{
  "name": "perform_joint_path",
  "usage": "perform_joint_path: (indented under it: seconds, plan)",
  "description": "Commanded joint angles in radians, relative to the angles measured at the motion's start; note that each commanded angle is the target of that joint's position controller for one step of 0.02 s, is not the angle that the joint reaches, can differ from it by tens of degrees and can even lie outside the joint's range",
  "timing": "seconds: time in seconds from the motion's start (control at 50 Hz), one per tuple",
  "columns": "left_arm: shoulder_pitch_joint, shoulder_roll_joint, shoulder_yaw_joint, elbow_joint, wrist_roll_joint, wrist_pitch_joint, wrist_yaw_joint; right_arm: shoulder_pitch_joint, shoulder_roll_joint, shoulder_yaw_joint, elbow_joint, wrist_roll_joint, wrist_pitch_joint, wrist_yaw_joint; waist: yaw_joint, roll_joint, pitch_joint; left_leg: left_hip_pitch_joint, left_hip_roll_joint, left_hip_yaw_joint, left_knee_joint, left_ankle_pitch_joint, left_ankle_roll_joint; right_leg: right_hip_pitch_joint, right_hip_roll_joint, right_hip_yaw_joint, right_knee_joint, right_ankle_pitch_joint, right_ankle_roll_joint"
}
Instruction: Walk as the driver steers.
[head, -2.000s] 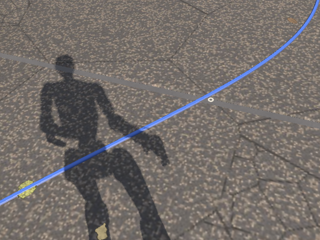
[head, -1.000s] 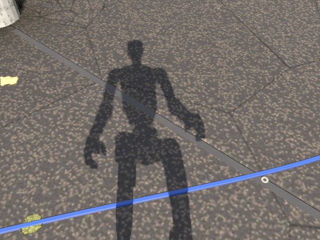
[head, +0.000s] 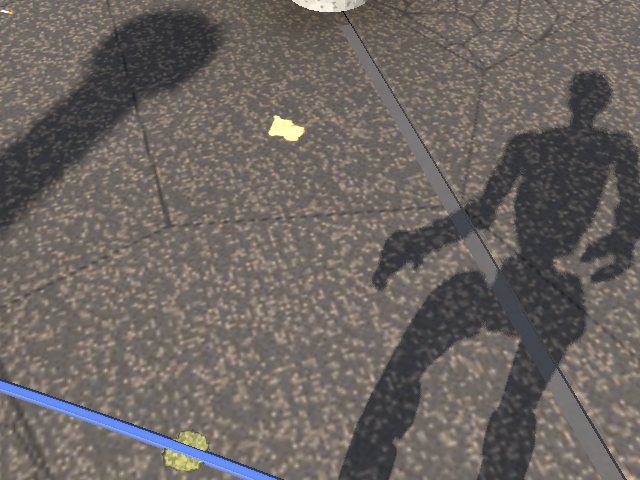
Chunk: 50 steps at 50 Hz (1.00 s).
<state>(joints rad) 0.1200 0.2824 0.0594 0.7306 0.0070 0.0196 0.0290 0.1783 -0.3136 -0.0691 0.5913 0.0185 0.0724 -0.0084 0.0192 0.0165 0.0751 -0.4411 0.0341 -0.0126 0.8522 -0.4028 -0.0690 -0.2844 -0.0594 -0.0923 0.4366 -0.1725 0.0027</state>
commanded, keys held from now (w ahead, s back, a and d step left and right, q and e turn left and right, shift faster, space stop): q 0.46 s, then no key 0.54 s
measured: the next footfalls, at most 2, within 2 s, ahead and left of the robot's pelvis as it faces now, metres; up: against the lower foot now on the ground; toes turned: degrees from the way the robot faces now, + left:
left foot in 0.08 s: +0.04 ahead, +0.13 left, +0.00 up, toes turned +5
right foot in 0.56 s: +0.09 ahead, -0.08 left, +0.00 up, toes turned +23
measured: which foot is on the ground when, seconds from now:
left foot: up 0.00-0.06, down 0.08-0.56, up 0.58-0.86, down 0.88-1.00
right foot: down 0.00-0.08, up 0.10-0.54, down 0.56-1.00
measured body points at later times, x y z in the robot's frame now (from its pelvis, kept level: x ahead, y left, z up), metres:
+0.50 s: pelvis +0.01 +0.03 +0.00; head +0.04 +0.05 +0.45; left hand +0.10 +0.34 -0.10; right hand +0.25 -0.20 -0.07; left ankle +0.00 +0.13 -0.74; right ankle +0.05 -0.11 -0.72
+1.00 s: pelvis +0.00 +0.03 +0.00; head +0.01 +0.05 +0.45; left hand +0.02 +0.32 -0.12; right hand +0.22 -0.16 -0.11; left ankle -0.07 +0.15 -0.74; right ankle +0.05 -0.10 -0.74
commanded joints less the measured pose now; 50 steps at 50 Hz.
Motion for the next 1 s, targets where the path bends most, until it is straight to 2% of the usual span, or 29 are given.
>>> perform_joint_path:
  seconds: [0.02,0.06,0.08,0.1,0.12,0.14,0.16,0.18,0.2,0.22,0.32,0.46,0.54,0.56,0.58,0.6,0.62,0.64,0.68,0.72,0.78,0.82,0.86,0.88,0.9,0.92,0.94,0.96,1.0]
  plan:
    - [-0.028,0.202,0.056,-0.056,-0.015,-0.01,-0.003,0.007,-0.093,-0.031,-0.083,-0.001,-0.01,0.013,0.0,-0.208,-0.181,0.079,-0.004,0.047,-0.139,0.044,0.034,0.155,-0.252,0.15,-0.093,0.264,-0.208]
    - [-0.037,0.197,0.056,-0.047,-0.033,-0.008,-0.004,0.068,-0.091,-0.04,-0.059,-0.004,-0.01,0.019,-0.04,-0.183,-0.177,0.2,-0.036,0.082,-0.331,0.17,0.084,0.108,-0.233,0.105,-0.019,0.18,-0.15]
    - [0.008,0.165,0.05,-0.025,-0.032,-0.007,-0.006,0.1,-0.114,-0.052,-0.048,-0.007,-0.011,0.012,-0.044,-0.121,-0.169,0.299,-0.04,0.043,-0.418,0.253,0.119,0.029,-0.195,0.054,0.069,0.076,-0.084]
    - [0.032,0.1,0.033,-0.032,0.002,-0.006,-0.013,0.122,-0.209,-0.077,-0.058,-0.008,-0.015,-0.003,-0.023,0.142,-0.15,0.424,0.16,-0.253,-0.504,0.505,0.2,-0.187,-0.083,-0.057,0.336,-0.197,0.02]
    - [-0.059,0.1,0.029,-0.104,0.02,-0.013,-0.004,0.108,-0.29,-0.087,-0.088,-0.037,-0.031,-0.002,-0.049,0.308,-0.136,0.389,0.354,-0.531,-0.523,0.637,0.401,-0.402,0.053,0.015,0.56,-0.483,0.07]
    - [-0.113,0.139,0.043,-0.109,0.008,-0.016,0.003,0.114,-0.236,-0.074,-0.083,-0.055,-0.054,0.004,-0.09,0.201,-0.167,0.36,0.333,-0.509,-0.544,0.563,0.427,-0.409,0.04,0.133,0.693,-0.478,0.062]
    - [-0.098,0.15,0.05,-0.1,-0.007,-0.014,0.005,0.072,-0.203,-0.061,-0.074,-0.049,-0.069,0.003,-0.054,0.167,-0.143,0.339,0.274,-0.421,-0.536,0.514,0.369,-0.405,0.023,0.16,0.721,-0.391,0.047]
    - [-0.062,0.148,0.056,-0.072,-0.005,-0.011,0.011,0.018,-0.176,-0.056,-0.077,-0.029,-0.073,-0.002,-0.025,0.118,-0.137,0.332,0.217,-0.358,-0.521,0.469,0.312,-0.399,0.014,0.167,0.705,-0.311,0.047]
    - [-0.046,0.155,0.059,-0.063,0.004,-0.009,0.015,-0.012,-0.154,-0.046,-0.08,-0.012,-0.071,-0.008,-0.016,0.123,-0.137,0.324,0.196,-0.332,-0.512,0.503,0.289,-0.389,0.015,0.166,0.695,-0.261,0.056]
    - [-0.038,0.148,0.059,-0.06,0.006,-0.01,0.012,-0.017,-0.145,-0.039,-0.083,-0.011,-0.068,-0.014,-0.008,0.131,-0.149,0.302,0.175,-0.313,-0.505,0.558,0.287,-0.348,0.03,0.159,0.715,-0.224,0.066]
    - [-0.064,0.103,0.042,-0.069,-0.007,-0.017,0.0,0.017,-0.156,-0.043,-0.074,-0.013,-0.057,-0.03,-0.028,0.121,-0.168,0.349,0.144,-0.335,-0.483,0.538,0.293,-0.308,0.066,0.162,0.516,-0.167,0.088]
    - [-0.067,0.11,0.041,-0.078,-0.018,-0.033,-0.023,-0.008,-0.178,-0.055,-0.083,-0.011,-0.039,-0.018,-0.042,0.148,-0.159,0.288,0.131,-0.482,-0.456,0.471,0.301,-0.15,0.105,0.183,0.272,-0.219,0.069]
    - [0.017,0.101,0.041,-0.056,-0.013,-0.048,-0.04,-0.052,-0.146,-0.041,-0.082,0.004,-0.03,-0.019,0.003,0.138,-0.188,0.264,0.084,-0.475,-0.381,0.494,0.242,0.037,0.09,0.147,-0.021,-0.021,0.028]
    - [0.027,0.124,0.045,-0.057,0.001,-0.05,-0.038,-0.02,-0.118,-0.032,-0.074,0.0,-0.032,-0.022,-0.005,0.09,-0.194,0.201,0.044,-0.44,-0.342,0.36,0.19,0.133,0.017,0.198,-0.077,0.096,-0.003]
    - [0.017,0.176,0.049,-0.078,0.019,-0.046,-0.032,0.036,-0.064,-0.016,-0.066,-0.025,-0.036,-0.02,-0.046,-0.123,-0.208,0.092,-0.071,-0.304,-0.154,0.051,0.126,0.221,-0.175,0.391,-0.117,0.267,-0.078]
    - [0.01,0.197,0.05,-0.064,0.041,-0.047,-0.034,0.008,-0.114,-0.034,-0.09,-0.016,-0.044,-0.026,-0.053,-0.302,-0.13,-0.036,-0.165,-0.185,-0.018,-0.247,0.071,0.125,-0.31,0.585,-0.14,0.36,-0.262]
    - [-0.018,0.16,0.042,-0.083,0.026,-0.053,-0.032,0.023,-0.183,-0.056,-0.068,-0.026,-0.048,-0.031,-0.038,-0.21,-0.115,-0.046,-0.119,-0.2,0.165,-0.246,0.03,0.1,-0.326,0.575,-0.145,0.32,-0.311]
    - [-0.038,0.146,0.038,-0.082,0.013,-0.053,-0.026,0.022,-0.196,-0.066,-0.048,-0.017,-0.046,-0.029,-0.042,-0.166,-0.103,-0.065,-0.118,-0.195,0.246,-0.191,0.015,0.103,-0.273,0.501,-0.132,0.283,-0.277]
    - [-0.064,0.121,0.027,-0.081,-0.008,-0.052,-0.02,0.035,-0.14,-0.056,-0.018,-0.017,-0.031,-0.034,-0.045,-0.133,-0.09,-0.086,-0.108,-0.204,0.28,-0.106,-0.017,0.13,-0.202,0.406,-0.107,0.262,-0.225]
    - [-0.049,0.096,0.015,-0.068,-0.006,-0.044,-0.017,0.026,-0.076,-0.035,-0.011,-0.011,-0.029,-0.029,-0.039,-0.147,-0.099,-0.034,-0.097,-0.158,0.187,-0.069,-0.035,0.137,-0.148,0.318,-0.097,0.322,-0.215]
    - [-0.021,0.111,0.019,-0.054,-0.004,-0.028,-0.016,-0.029,-0.018,-0.006,-0.021,-0.014,-0.037,-0.021,-0.001,-0.199,-0.131,0.084,-0.042,-0.055,-0.097,-0.066,-0.041,0.169,-0.12,0.271,-0.072,0.353,-0.204]
    - [0.017,0.138,0.024,-0.041,-0.01,-0.017,-0.017,-0.018,-0.04,-0.012,-0.006,-0.004,-0.04,-0.019,0.012,-0.208,-0.14,0.153,-0.048,-0.024,-0.256,0.005,-0.035,0.181,-0.132,0.294,-0.05,0.358,-0.211]
    - [0.032,0.123,0.014,-0.028,-0.024,-0.017,-0.019,0.035,-0.047,-0.013,0.028,-0.011,-0.044,-0.017,-0.02,-0.177,-0.13,0.288,-0.053,-0.013,-0.526,0.241,0.001,0.138,-0.116,0.287,-0.032,0.326,-0.168]
    - [0.066,0.109,0.006,-0.017,-0.018,-0.03,-0.023,0.033,-0.082,-0.016,0.023,-0.022,-0.045,-0.022,-0.01,-0.131,-0.145,0.385,-0.006,-0.081,-0.536,0.357,0.031,0.08,-0.105,0.283,-0.032,0.259,-0.113]
    - [0.082,0.091,-0.003,-0.025,0.011,-0.048,-0.033,0.044,-0.152,-0.028,0.014,-0.031,-0.043,-0.031,0.022,0.006,-0.181,0.458,0.092,-0.17,-0.454,0.595,0.074,0.023,-0.05,0.217,0.023,0.155,-0.054]
    - [0.09,0.052,-0.011,-0.017,0.014,-0.056,-0.035,0.014,-0.121,-0.021,0.036,-0.038,-0.044,-0.023,0.048,0.138,-0.187,0.343,0.092,-0.167,-0.427,0.446,0.132,0.086,0.014,0.139,-0.008,-0.027,0.001]
    - [0.036,0.087,-0.009,-0.011,0.019,-0.054,-0.033,-0.01,-0.066,-0.01,0.02,-0.038,-0.05,-0.011,0.008,0.087,-0.147,0.3,0.061,-0.16,-0.445,0.324,0.136,0.098,0.023,0.128,0.011,-0.027,0.034]
    - [0.012,0.09,-0.006,-0.009,0.015,-0.052,-0.032,-0.001,-0.048,-0.004,0.032,-0.044,-0.055,-0.009,-0.003,0.064,-0.127,0.277,0.049,-0.155,-0.456,0.267,0.122,0.093,0.026,0.123,0.018,-0.013,0.038]
    - [0.02,0.086,-0.007,0.0,0.007,-0.038,-0.023,0.004,-0.061,-0.003,0.044,-0.04,-0.068,-0.009,-0.003,0.061,-0.075,0.238,0.036,-0.15,-0.459,0.263,0.107,0.081,0.024,0.128,0.023,0.02,0.033]
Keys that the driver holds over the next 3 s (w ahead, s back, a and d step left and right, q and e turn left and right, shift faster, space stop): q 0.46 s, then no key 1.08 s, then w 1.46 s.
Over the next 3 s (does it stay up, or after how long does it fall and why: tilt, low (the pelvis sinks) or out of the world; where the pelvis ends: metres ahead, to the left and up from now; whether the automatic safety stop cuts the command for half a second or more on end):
stays up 0.65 0.23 0.01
